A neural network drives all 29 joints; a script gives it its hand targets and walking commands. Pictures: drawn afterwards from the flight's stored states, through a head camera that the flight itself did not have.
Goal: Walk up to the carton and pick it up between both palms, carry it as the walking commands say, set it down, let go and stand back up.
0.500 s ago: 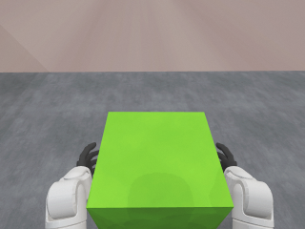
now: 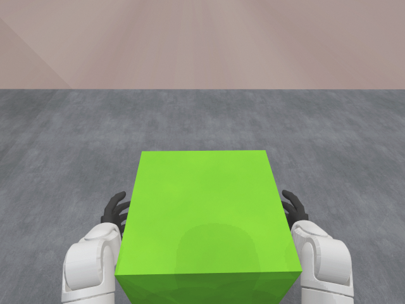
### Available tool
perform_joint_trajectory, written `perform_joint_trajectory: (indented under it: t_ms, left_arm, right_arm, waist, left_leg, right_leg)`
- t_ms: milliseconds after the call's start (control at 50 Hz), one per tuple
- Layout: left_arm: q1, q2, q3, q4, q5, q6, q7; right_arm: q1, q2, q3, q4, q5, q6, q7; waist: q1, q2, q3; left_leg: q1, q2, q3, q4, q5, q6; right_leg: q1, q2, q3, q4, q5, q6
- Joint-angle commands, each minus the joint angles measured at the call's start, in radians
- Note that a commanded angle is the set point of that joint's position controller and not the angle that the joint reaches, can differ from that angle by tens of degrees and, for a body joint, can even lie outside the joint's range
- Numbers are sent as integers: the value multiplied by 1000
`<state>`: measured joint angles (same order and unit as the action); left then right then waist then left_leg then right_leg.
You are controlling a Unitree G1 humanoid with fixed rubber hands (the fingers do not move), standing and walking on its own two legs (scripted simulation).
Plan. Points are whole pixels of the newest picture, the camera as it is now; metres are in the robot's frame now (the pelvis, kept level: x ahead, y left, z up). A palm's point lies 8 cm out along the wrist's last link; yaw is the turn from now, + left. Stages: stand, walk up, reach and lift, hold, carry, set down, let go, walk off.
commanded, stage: carry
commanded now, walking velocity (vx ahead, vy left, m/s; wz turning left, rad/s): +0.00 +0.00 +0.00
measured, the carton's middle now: (204, 242) +0.27 +0.00 +0.01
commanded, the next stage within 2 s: none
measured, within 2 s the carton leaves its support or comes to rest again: neither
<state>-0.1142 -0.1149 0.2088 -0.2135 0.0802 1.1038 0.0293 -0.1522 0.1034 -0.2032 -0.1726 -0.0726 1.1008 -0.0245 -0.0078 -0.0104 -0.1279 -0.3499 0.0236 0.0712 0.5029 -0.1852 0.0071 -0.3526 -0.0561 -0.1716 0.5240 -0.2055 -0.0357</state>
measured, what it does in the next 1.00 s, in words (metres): shifts its weight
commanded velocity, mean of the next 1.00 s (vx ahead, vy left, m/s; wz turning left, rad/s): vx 0.00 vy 0.10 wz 0.00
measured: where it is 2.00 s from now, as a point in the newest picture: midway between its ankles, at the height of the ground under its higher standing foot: outside the picture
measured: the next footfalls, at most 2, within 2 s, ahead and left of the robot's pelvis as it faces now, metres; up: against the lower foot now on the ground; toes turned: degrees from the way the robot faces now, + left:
none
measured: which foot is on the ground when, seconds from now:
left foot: down 0.00-1.00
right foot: down 0.00-1.00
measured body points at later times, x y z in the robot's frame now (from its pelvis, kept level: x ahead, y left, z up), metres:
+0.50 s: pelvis +0.00 +0.00 +0.00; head -0.03 +0.00 +0.45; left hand +0.27 +0.17 +0.05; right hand +0.27 -0.17 +0.05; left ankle +0.05 +0.12 -0.73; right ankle +0.05 -0.10 -0.73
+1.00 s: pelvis +0.01 +0.05 +0.00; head -0.01 +0.05 +0.45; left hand +0.27 +0.22 +0.07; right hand +0.27 -0.12 +0.07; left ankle +0.05 +0.12 -0.73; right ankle +0.04 -0.10 -0.73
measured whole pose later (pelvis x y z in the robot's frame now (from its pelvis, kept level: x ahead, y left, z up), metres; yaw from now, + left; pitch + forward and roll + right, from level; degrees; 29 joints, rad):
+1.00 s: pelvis +0.01 +0.05 +0.00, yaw +0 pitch +4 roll +1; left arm -0.08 -0.10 0.17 -0.36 0.04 1.20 0.04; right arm -0.09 0.11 -0.18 -0.34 -0.06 1.19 -0.04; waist 0.00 -0.03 -0.14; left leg -0.38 -0.06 0.12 0.50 -0.20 0.09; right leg -0.41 -0.14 -0.12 0.57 -0.22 0.04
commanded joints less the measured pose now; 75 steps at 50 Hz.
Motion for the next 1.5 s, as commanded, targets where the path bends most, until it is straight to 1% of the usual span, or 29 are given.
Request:
perform_joint_trajectory:
  t_ms: [0, 20, 60, 80, 120, 180, 220, 260, 360, 500, 540, 580, 600, 660, 720, 740, 780, 840, 880, 920, 980, 1040, 1080, 1120, 1180, 1240, 1340, 1380, 1480]
  left_arm:
    - [-500, -782, -739, -113, -300, -38, -216]
    - [-532, -803, -785, -199, -341, -26, -213]
    - [-490, -789, -811, -263, -369, 14, -204]
    - [-450, -767, -798, -251, -359, 28, -201]
    - [-381, -713, -724, -134, -292, 20, -203]
    - [-405, -707, -687, -54, -249, -43, -211]
    - [-438, -722, -693, -61, -252, -74, -211]
    - [-444, -726, -696, -71, -252, -92, -207]
    - [-403, -698, -669, -45, -221, -133, -198]
    - [-389, -666, -643, -15, -190, -201, -193]
    - [-391, -670, -669, -70, -209, -206, -190]
    - [-385, -672, -699, -130, -234, -189, -186]
    - [-389, -680, -735, -193, -264, -166, -183]
    - [-364, -693, -821, -340, -347, -50, -178]
    - [-304, -668, -798, -290, -348, 50, -183]
    - [-307, -667, -789, -270, -345, 68, -186]
    - [-340, -681, -783, -241, -343, 90, -193]
    - [-404, -724, -794, -226, -353, 103, -199]
    - [-437, -748, -803, -233, -363, 106, -201]
    - [-448, -765, -806, -237, -370, 107, -203]
    - [-444, -773, -800, -232, -377, 106, -209]
    - [-440, -777, -798, -232, -378, 104, -213]
    - [-441, -780, -799, -234, -376, 103, -214]
    - [-442, -782, -801, -235, -373, 101, -214]
    - [-450, -784, -803, -238, -371, 97, -216]
    - [-454, -786, -803, -243, -373, 94, -219]
    - [-441, -783, -803, -251, -368, 93, -218]
    - [-435, -780, -803, -252, -364, 93, -216]
    - [-435, -778, -803, -250, -360, 94, -217]
  right_arm:
    - [-473, 784, 715, -137, 277, -49, 207]
    - [-501, 806, 757, -220, 317, -39, 202]
    - [-467, 799, 777, -285, 343, -5, 188]
    - [-433, 778, 763, -275, 331, 7, 183]
    - [-370, 722, 691, -163, 261, -2, 182]
    - [-396, 711, 662, -85, 219, -57, 192]
    - [-427, 731, 671, -86, 228, -85, 195]
    - [-436, 740, 676, -91, 235, -103, 194]
    - [-409, 718, 655, -64, 211, -146, 187]
    - [-391, 685, 627, -30, 176, -213, 179]
    - [-394, 688, 655, -81, 197, -218, 176]
    - [-392, 694, 689, -141, 226, -202, 171]
    - [-396, 707, 726, -203, 257, -179, 168]
    - [-375, 730, 808, -349, 338, -68, 160]
    - [-321, 694, 779, -313, 333, 29, 165]
    - [-322, 690, 772, -294, 330, 47, 170]
    - [-348, 700, 766, -263, 329, 70, 180]
    - [-403, 736, 764, -246, 341, 85, 192]
    - [-423, 758, 766, -253, 349, 88, 195]
    - [-428, 772, 769, -267, 354, 90, 196]
    - [-426, 782, 774, -283, 352, 92, 193]
    - [-417, 786, 774, -288, 346, 92, 191]
    - [-414, 789, 775, -286, 345, 91, 192]
    - [-413, 791, 774, -282, 344, 90, 193]
    - [-417, 796, 775, -277, 342, 87, 194]
    - [-422, 801, 780, -284, 342, 84, 193]
    - [-416, 800, 784, -293, 343, 83, 195]
    - [-413, 798, 782, -289, 344, 83, 196]
    - [-413, 798, 778, -276, 342, 83, 199]
  waist:
    - [4, 32, -151]
    - [2, 22, -144]
    - [3, 19, -183]
    - [3, 18, -207]
    - [3, 12, -222]
    - [3, 3, -170]
    - [3, 7, -150]
    - [4, 11, -160]
    - [6, 7, -197]
    - [7, 9, -201]
    - [7, 10, -207]
    - [6, -17, -219]
    - [5, -33, -225]
    - [4, -72, -243]
    - [6, -88, -238]
    - [6, -86, -223]
    - [6, -72, -181]
    - [9, -9, -135]
    - [11, 36, -142]
    - [14, 72, -169]
    - [16, 45, -206]
    - [13, 7, -227]
    - [11, -2, -226]
    - [12, 17, -222]
    - [13, 55, -213]
    - [13, 44, -213]
    - [12, -1, -219]
    - [12, 3, -217]
    - [13, 37, -204]
  left_leg:
    - [-8, 109, -100, -126, -33, 43]
    - [-16, 100, -97, -136, -76, 39]
    - [27, 92, -91, -131, -59, 39]
    - [52, 93, -89, -123, -27, 41]
    - [67, 98, -88, -112, 23, 44]
    - [14, 101, -93, -126, -30, 42]
    - [-16, 98, -96, -139, -83, 39]
    - [-19, 96, -96, -142, -89, 38]
    - [6, 95, -85, -120, -26, 39]
    - [11, 98, -80, -104, 3, 39]
    - [13, 81, -67, -81, 27, 35]
    - [23, 73, -57, -52, 45, 32]
    - [24, 73, -53, -39, 48, 30]
    - [24, 72, -45, -3, 58, 27]
    - [0, 65, -38, 26, 81, 30]
    - [-10, 64, -38, 24, 82, 32]
    - [-26, 64, -47, -2, 64, 38]
    - [-29, 89, -100, -103, -28, 52]
    - [-12, 117, -140, -170, -44, 64]
    - [6, 143, -162, -198, 16, 79]
    - [19, 139, -136, -159, 101, 89]
    - [12, 120, -112, -118, 103, 79]
    - [10, 115, -112, -108, 96, 73]
    - [15, 124, -126, -122, 97, 75]
    - [22, 141, -148, -160, 90, 86]
    - [11, 138, -141, -165, 69, 90]
    - [-10, 117, -118, -136, 41, 75]
    - [-5, 117, -122, -135, 46, 74]
    - [5, 130, -137, -161, 49, 85]
  right_leg:
    - [88, -91, 119, -109, -88, 4]
    - [75, -98, 132, -130, -134, -1]
    - [80, -103, 141, -147, -146, -4]
    - [93, -104, 138, -145, -119, -3]
    - [111, -101, 130, -134, -61, 1]
    - [90, -99, 131, -139, -94, 6]
    - [77, -100, 139, -147, -143, 4]
    - [83, -101, 142, -147, -151, 2]
    - [103, -107, 145, -142, -104, 1]
    - [104, -108, 144, -132, -71, 1]
    - [107, -140, 175, -149, -68, 0]
    - [111, -175, 208, -166, -60, -4]
    - [116, -192, 221, -169, -43, -6]
    - [140, -231, 244, -151, 59, -12]
    - [153, -245, 246, -107, 147, -22]
    - [141, -244, 240, -96, 137, -19]
    - [92, -233, 224, -87, 43, -8]
    - [16, -196, 184, -75, -146, 15]
    - [9, -160, 136, -24, -134, 31]
    - [31, -122, 84, 37, -70, 43]
    - [66, -122, 79, 36, -19, 43]
    - [89, -162, 115, 10, 9, 35]
    - [83, -178, 129, 5, 9, 34]
    - [70, -169, 110, 23, -3, 39]
    - [58, -131, 66, 56, -30, 51]
    - [78, -130, 67, 46, -29, 48]
    - [108, -176, 108, 9, -3, 39]
    - [99, -181, 110, 11, -5, 40]
    - [83, -153, 73, 37, -21, 50]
